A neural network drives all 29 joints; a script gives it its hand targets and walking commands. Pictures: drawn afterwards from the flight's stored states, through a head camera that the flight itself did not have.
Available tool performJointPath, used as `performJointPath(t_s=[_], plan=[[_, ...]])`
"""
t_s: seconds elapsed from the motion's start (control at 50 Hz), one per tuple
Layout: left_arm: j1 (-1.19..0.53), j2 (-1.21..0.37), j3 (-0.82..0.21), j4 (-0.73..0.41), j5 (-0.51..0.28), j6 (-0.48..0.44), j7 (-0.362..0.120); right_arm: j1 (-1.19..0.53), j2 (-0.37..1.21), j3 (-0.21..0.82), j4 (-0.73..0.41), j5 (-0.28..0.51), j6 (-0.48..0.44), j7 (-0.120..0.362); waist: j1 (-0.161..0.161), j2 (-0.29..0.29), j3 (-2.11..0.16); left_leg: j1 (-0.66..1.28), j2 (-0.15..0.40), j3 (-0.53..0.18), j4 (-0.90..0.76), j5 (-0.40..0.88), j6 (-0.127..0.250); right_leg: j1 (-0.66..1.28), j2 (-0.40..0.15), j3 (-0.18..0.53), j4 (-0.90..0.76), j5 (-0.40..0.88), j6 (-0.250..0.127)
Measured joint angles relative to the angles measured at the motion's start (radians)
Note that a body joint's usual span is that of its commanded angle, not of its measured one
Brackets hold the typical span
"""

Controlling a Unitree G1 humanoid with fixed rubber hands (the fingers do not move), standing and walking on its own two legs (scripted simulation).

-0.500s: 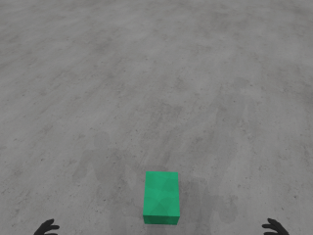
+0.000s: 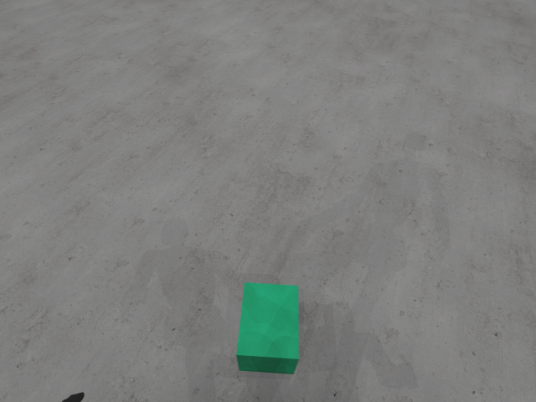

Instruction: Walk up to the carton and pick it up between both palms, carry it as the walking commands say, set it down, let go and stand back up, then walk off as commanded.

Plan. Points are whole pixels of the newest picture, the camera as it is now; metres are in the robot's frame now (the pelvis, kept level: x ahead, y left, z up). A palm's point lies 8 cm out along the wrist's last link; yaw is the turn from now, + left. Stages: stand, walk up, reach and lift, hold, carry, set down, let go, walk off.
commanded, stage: walk up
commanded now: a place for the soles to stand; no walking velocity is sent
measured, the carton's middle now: (268, 328) +0.46 +0.00 -0.67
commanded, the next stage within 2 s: reach and lift in 0.70 s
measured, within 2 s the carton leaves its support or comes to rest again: neither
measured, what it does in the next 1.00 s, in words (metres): stands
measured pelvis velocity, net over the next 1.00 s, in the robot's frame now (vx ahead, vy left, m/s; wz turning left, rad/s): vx -0.01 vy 0.02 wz -0.06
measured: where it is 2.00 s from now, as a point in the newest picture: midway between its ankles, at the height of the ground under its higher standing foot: outside the picture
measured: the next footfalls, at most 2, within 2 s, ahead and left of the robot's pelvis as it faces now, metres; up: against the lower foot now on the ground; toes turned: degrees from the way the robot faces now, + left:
none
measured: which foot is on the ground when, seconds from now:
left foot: down 0.00-1.00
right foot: down 0.00-1.00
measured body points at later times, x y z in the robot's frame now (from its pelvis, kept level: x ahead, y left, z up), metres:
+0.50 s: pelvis +0.00 +0.00 +0.01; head +0.01 +0.00 +0.46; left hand +0.11 +0.33 -0.10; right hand +0.14 -0.33 -0.10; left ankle +0.03 +0.13 -0.73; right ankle -0.03 -0.08 -0.73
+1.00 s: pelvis -0.01 +0.02 -0.01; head +0.07 +0.03 +0.43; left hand +0.18 +0.29 -0.11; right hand +0.16 -0.29 -0.09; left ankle +0.03 +0.13 -0.73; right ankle -0.03 -0.08 -0.73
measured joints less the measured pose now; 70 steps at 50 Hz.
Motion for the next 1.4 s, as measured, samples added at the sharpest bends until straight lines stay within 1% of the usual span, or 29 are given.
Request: performJointPath(t_s=[0.02, 0.04, 0.06, 0.08, 0.1, 0.14, 0.18, 0.22, 0.28, 0.46, 0.7, 0.72, 0.74, 0.78, 0.8, 0.84, 0.88, 0.94, 1.02, 1.12, 1.26, 1.4], plan=[[0.004, -0.002, -0.004, -0.002, -0.003, -0.002, 0.003, 0.002, 0.004, 0.004, -0.002, -0.001, -0.004, 0.003, 0.001, -0.003, 0.003, 0.018, 0.001, 0.016, -0.035, 0.023, 0.004, 0.006, -0.002, -0.003, -0.005, 0.003, 0.001], [0.007, -0.002, -0.008, -0.003, -0.008, -0.003, 0.006, 0.003, 0.008, 0.007, -0.003, -0.003, -0.008, 0.006, 0.000, -0.005, 0.004, 0.044, 0.001, 0.029, -0.095, 0.072, 0.008, 0.008, -0.005, -0.007, -0.002, 0.001, 0.003], [0.009, -0.003, -0.011, -0.005, -0.015, -0.002, 0.006, 0.004, 0.008, 0.010, -0.004, -0.006, -0.013, 0.009, -0.001, -0.002, 0.003, 0.072, 0.003, 0.033, -0.163, 0.159, 0.013, 0.006, -0.004, -0.013, 0.009, -0.005, 0.005], [0.007, -0.003, -0.013, -0.007, -0.022, -0.001, 0.007, 0.002, 0.012, 0.010, -0.004, -0.011, -0.018, 0.010, -0.001, -0.004, 0.005, 0.081, 0.002, 0.031, -0.194, 0.246, 0.003, 0.001, -0.007, -0.016, 0.025, -0.015, 0.008], [0.004, -0.003, -0.014, -0.007, -0.028, 0.001, 0.007, -0.001, 0.016, 0.012, -0.004, -0.013, -0.022, 0.012, 0.003, -0.010, 0.004, 0.079, -0.001, 0.033, -0.191, 0.259, -0.008, -0.004, -0.011, -0.014, 0.037, -0.022, 0.012], [0.002, -0.004, -0.012, -0.002, -0.028, 0.004, 0.008, -0.010, 0.020, 0.014, -0.005, -0.010, -0.023, 0.016, 0.010, -0.011, -0.005, 0.076, 0.003, 0.033, -0.180, 0.227, -0.021, -0.005, -0.004, -0.004, 0.034, -0.022, 0.017], [0.002, -0.009, -0.011, 0.011, -0.022, -0.001, 0.008, -0.023, 0.022, 0.016, -0.003, -0.004, -0.017, 0.021, 0.009, 0.002, -0.017, 0.077, 0.017, 0.024, -0.178, 0.210, -0.028, 0.014, 0.014, -0.010, -0.003, -0.002, 0.003], [0.003, -0.012, -0.013, 0.024, -0.020, -0.011, 0.008, -0.042, 0.026, 0.020, 0.000, 0.002, -0.010, 0.024, 0.006, 0.011, -0.027, 0.085, 0.026, 0.016, -0.193, 0.216, -0.034, 0.035, 0.025, -0.016, -0.045, 0.017, -0.006], [-0.005, -0.011, -0.018, 0.041, -0.022, -0.018, 0.011, -0.067, 0.032, 0.026, 0.008, 0.002, -0.009, 0.028, 0.007, 0.014, -0.034, 0.107, 0.025, 0.016, -0.234, 0.237, -0.041, 0.056, 0.025, -0.017, -0.084, 0.036, -0.005], [-0.040, -0.001, -0.015, 0.056, -0.025, -0.014, 0.018, -0.097, 0.038, 0.030, 0.031, 0.000, -0.009, 0.023, 0.018, 0.020, -0.036, 0.130, 0.025, 0.021, -0.270, 0.254, -0.035, 0.082, 0.024, -0.015, -0.128, 0.058, 0.002], [-0.047, -0.005, -0.022, 0.077, -0.024, -0.008, 0.014, -0.074, 0.041, 0.030, 0.059, -0.002, -0.010, 0.025, 0.011, 0.008, -0.037, 0.144, 0.020, 0.035, -0.292, 0.264, -0.026, 0.091, 0.017, -0.005, -0.145, 0.070, 0.012], [-0.035, -0.011, 0.000, 0.029, -0.016, 0.013, 0.009, -0.064, 0.047, 0.008, 0.012, -0.007, 0.017, 0.037, 0.015, 0.004, -0.044, 0.125, 0.019, 0.042, -0.283, 0.262, -0.025, 0.062, 0.014, 0.002, -0.122, 0.064, 0.016], [-0.025, -0.019, 0.024, -0.045, -0.011, 0.042, 0.003, -0.057, 0.055, -0.012, -0.063, -0.013, 0.052, 0.052, 0.017, -0.001, -0.039, 0.102, 0.018, 0.049, -0.264, 0.256, -0.024, 0.030, 0.011, 0.009, -0.088, 0.053, 0.017], [-0.027, -0.037, 0.059, -0.172, 0.008, 0.104, -0.009, -0.068, 0.076, -0.040, -0.195, -0.030, 0.116, 0.077, 0.015, -0.008, -0.010, 0.069, 0.016, 0.057, -0.228, 0.245, -0.023, -0.014, 0.006, 0.018, -0.034, 0.033, 0.017], [-0.034, -0.047, 0.072, -0.219, 0.016, 0.133, -0.012, -0.081, 0.087, -0.057, -0.240, -0.042, 0.142, 0.087, 0.011, -0.011, 0.005, 0.055, 0.014, 0.059, -0.216, 0.242, -0.022, -0.030, 0.004, 0.020, -0.016, 0.029, 0.015], [-0.048, -0.068, 0.092, -0.289, 0.030, 0.180, -0.014, -0.110, 0.107, -0.086, -0.300, -0.067, 0.184, 0.100, 0.002, -0.015, 0.028, 0.030, 0.011, 0.063, -0.195, 0.237, -0.018, -0.060, 0.000, 0.027, 0.010, 0.023, 0.019], [-0.053, -0.093, 0.103, -0.343, 0.038, 0.210, -0.011, -0.124, 0.116, -0.103, -0.337, -0.078, 0.210, 0.113, -0.004, -0.014, 0.041, 0.007, 0.010, 0.070, -0.180, 0.232, -0.013, -0.085, -0.002, 0.035, 0.025, 0.020, 0.025], [-0.051, -0.129, 0.103, -0.395, 0.039, 0.231, 0.000, -0.127, 0.113, -0.114, -0.368, -0.079, 0.229, 0.133, 0.000, -0.008, 0.041, -0.033, 0.014, 0.084, -0.149, 0.216, -0.005, -0.127, 0.001, 0.053, 0.047, 0.017, 0.035], [-0.060, -0.160, 0.092, -0.422, 0.026, 0.232, 0.023, -0.150, 0.097, -0.113, -0.377, -0.065, 0.229, 0.155, 0.007, -0.001, 0.026, -0.108, 0.016, 0.103, -0.077, 0.181, 0.004, -0.209, 0.001, 0.076, 0.118, -0.010, 0.045], [-0.135, -0.190, 0.074, -0.411, -0.014, 0.236, 0.057, -0.257, 0.087, -0.108, -0.347, -0.044, 0.228, 0.164, 0.005, 0.005, 0.008, -0.234, 0.011, 0.111, 0.041, 0.138, 0.012, -0.343, -0.007, 0.090, 0.250, -0.059, 0.053], [-0.300, -0.215, 0.073, -0.381, -0.049, 0.262, 0.091, -0.449, 0.101, -0.117, -0.293, -0.020, 0.255, 0.155, -0.002, 0.017, -0.009, -0.403, 0.004, 0.101, 0.147, 0.127, 0.017, -0.515, -0.012, 0.089, 0.374, -0.083, 0.052], [-0.494, -0.184, 0.094, -0.315, -0.065, 0.292, 0.090, -0.625, 0.121, -0.123, -0.246, -0.012, 0.293, 0.128, 0.006, 0.017, -0.001, -0.538, 0.008, 0.086, 0.190, 0.153, 0.006, -0.654, -0.004, 0.082, 0.429, -0.066, 0.041]])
